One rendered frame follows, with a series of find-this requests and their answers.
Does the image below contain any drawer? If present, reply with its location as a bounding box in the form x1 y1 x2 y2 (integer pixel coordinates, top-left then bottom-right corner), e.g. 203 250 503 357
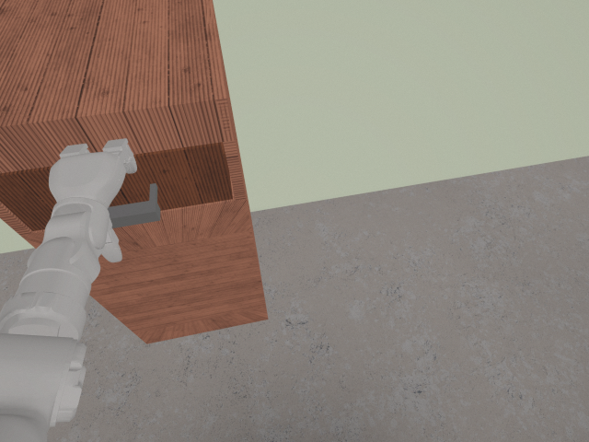
0 142 233 231

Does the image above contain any left robot forearm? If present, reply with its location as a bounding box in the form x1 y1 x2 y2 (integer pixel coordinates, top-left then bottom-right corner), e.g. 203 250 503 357
0 197 110 343

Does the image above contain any robot left hand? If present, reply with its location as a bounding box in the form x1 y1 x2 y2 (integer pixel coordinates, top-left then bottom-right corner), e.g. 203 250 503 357
49 138 137 262

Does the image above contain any handle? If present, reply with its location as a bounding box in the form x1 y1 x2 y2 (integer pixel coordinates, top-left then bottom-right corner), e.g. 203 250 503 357
108 183 160 228

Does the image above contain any cabinet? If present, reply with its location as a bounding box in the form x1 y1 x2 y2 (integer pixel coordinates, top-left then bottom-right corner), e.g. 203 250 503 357
0 0 268 344

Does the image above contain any robot left upper arm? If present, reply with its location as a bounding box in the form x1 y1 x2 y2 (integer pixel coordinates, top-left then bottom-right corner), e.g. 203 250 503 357
0 333 87 442

